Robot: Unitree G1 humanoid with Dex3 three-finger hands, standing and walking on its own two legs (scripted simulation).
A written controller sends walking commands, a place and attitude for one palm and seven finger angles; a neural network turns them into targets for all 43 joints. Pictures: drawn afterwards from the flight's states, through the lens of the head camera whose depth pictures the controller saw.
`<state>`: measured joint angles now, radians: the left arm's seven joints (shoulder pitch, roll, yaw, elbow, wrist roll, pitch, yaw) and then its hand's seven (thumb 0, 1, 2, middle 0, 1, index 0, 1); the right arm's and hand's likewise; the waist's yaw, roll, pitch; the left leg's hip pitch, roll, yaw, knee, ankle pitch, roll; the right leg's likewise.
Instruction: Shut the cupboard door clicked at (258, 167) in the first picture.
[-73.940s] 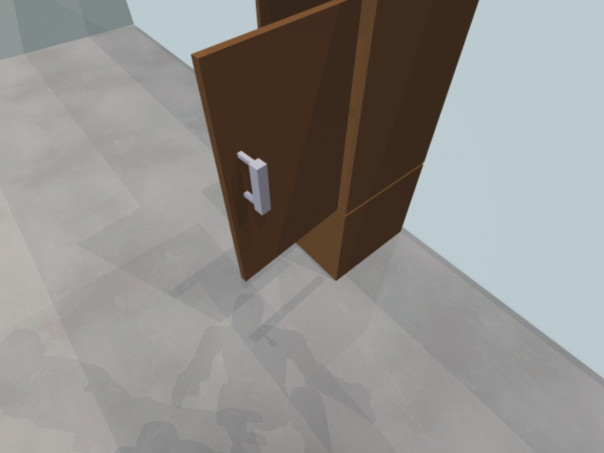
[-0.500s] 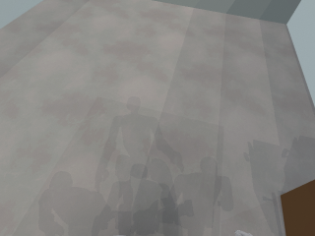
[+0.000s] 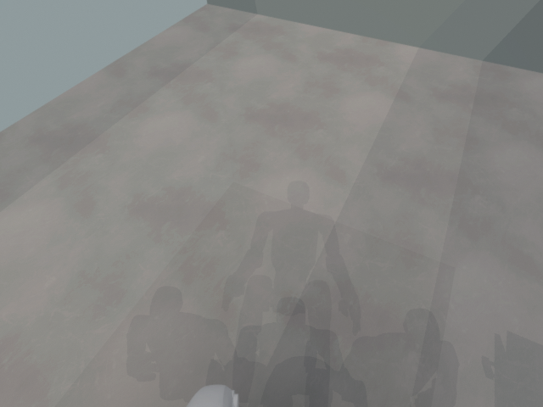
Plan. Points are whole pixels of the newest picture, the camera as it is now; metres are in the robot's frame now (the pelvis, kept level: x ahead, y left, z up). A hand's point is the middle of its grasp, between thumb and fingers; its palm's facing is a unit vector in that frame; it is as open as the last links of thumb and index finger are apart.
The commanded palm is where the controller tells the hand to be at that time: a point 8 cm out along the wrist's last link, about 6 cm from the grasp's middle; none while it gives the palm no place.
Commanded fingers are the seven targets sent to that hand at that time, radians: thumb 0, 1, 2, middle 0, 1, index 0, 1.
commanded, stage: walk to a spot facing it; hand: left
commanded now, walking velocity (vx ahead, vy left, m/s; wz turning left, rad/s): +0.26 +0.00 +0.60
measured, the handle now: out of the picture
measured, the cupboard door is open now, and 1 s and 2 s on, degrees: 4 4 4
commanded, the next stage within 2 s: turn to face it in 0.20 s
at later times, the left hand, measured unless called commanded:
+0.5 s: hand (119, 401) +0.16 +0.27 -0.18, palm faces +0.25 -0.94 -0.21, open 7.3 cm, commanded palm none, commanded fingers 0.00 0.90 0.90 -0.20 -0.30 -0.20 -0.30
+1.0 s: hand (147, 310) +0.32 +0.27 -0.17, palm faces -0.05 -0.97 -0.22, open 7.3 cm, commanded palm none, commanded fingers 0.00 0.90 0.90 -0.20 -0.30 -0.20 -0.30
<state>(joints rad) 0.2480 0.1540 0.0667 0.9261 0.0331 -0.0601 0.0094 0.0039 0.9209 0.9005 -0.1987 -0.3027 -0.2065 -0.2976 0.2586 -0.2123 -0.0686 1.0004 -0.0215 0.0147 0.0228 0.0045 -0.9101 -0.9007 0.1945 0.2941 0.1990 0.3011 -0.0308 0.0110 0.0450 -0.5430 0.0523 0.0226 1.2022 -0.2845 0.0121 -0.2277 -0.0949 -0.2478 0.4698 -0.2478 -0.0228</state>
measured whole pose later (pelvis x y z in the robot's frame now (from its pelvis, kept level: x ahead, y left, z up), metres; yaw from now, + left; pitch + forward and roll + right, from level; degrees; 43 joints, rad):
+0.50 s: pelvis +0.16 +0.07 -0.01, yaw +10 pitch +0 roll -1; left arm 0.23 0.21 0.06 0.96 0.03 0.01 0.01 0.01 0.92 0.90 -0.19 -0.30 -0.20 -0.30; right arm 0.13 -0.18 0.01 0.94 -0.02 -0.03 -0.02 0.00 -0.91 -0.90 0.20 0.29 0.20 0.30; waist 0.04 -0.03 0.08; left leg -0.31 -0.02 0.13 0.50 -0.20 0.10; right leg -0.52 -0.11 -0.01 1.03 -0.33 0.04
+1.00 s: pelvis +0.24 +0.08 +0.00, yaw -6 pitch +2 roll +0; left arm 0.21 0.19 0.08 0.94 0.03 0.04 0.00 0.01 0.91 0.90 -0.20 -0.30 -0.21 -0.30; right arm 0.17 -0.21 -0.04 0.93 0.00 0.04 -0.03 0.00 -0.91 -0.90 0.19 0.29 0.20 0.30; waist 0.01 -0.02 0.08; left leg -0.43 0.05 0.02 0.83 -0.42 -0.07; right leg -0.26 0.01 0.06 0.51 -0.28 -0.01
